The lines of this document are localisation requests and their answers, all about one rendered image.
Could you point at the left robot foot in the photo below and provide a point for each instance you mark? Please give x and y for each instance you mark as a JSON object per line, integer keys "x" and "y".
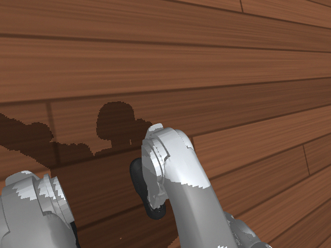
{"x": 74, "y": 228}

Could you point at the right robot foot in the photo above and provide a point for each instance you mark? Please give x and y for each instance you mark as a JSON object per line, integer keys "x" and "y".
{"x": 141, "y": 188}

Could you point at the right robot hand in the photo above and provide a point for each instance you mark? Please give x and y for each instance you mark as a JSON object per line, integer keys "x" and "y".
{"x": 243, "y": 234}

